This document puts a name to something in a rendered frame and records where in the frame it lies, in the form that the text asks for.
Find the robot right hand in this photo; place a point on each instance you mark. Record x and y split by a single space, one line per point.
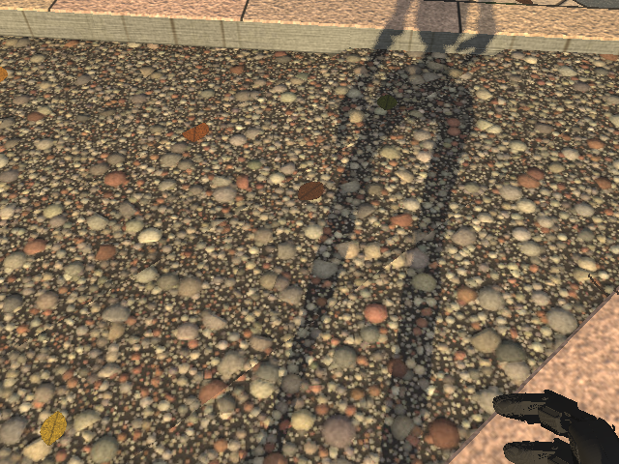
592 440

